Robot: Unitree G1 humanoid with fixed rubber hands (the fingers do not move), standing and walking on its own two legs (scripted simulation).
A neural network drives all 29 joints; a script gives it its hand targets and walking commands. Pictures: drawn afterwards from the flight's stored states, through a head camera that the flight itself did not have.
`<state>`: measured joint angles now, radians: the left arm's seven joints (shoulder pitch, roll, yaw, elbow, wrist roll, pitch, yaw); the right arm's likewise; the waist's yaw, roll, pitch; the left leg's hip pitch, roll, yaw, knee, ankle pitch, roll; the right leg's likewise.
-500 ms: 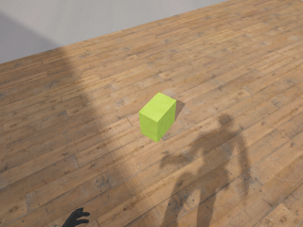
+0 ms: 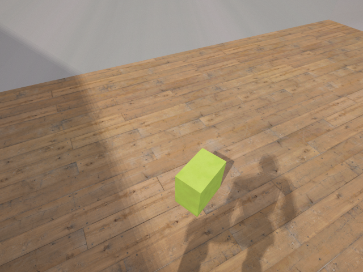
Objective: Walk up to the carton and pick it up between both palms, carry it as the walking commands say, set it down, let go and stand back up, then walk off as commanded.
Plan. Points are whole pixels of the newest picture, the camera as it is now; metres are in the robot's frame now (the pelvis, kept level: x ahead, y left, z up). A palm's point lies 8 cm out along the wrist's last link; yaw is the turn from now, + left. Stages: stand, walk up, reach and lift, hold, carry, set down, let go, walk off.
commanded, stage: walk up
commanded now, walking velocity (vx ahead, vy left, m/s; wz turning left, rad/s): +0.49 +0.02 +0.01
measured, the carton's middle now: (199, 182) +0.76 -0.06 -0.62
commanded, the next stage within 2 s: none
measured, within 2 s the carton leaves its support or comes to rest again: neither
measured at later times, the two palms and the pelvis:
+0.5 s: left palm (103, 226) +0.27 +0.23 -0.07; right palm (312, 255) +0.23 -0.29 -0.12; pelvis +0.19 -0.04 +0.02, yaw +1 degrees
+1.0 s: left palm (91, 202) +0.35 +0.29 -0.11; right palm (273, 200) +0.37 -0.22 -0.09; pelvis +0.29 +0.03 +0.02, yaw +0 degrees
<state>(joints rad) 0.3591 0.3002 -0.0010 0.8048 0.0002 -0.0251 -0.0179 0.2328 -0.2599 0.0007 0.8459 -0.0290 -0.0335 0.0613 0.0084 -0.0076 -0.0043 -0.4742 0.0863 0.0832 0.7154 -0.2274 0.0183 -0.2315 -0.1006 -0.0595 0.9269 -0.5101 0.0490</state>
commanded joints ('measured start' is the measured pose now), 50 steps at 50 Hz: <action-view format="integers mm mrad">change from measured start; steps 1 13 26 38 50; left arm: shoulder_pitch -63 -273 24 -18 -23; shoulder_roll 31 -6 120 143 24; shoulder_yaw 65 37 92 103 60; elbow -74 -58 24 -3 0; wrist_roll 35 22 23 34 4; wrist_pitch -21 25 -25 -9 64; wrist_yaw -20 -42 38 37 19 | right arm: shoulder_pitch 119 187 57 -55 2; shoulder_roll -159 -136 -80 -56 -133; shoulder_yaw -68 -84 -70 -29 -49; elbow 2 0 -42 -26 -15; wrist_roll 1 5 3 1 4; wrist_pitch -36 -38 37 56 -1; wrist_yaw -34 -49 -32 -5 -70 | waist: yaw -62 -70 31 20 6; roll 198 266 -59 -126 181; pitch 11 90 -22 80 -3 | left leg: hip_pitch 375 399 -139 -28 218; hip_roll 191 149 -2 14 163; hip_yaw -476 -137 -124 -43 -246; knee -545 -553 429 20 -403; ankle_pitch -283 32 -192 -33 592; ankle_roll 67 76 -43 -69 84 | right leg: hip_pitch -383 -315 238 60 -80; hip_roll -3 -3 -303 -231 66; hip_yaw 72 -25 244 104 64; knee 245 -128 -571 -707 -29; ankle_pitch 162 342 892 176 49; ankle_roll -61 6 -168 -156 -17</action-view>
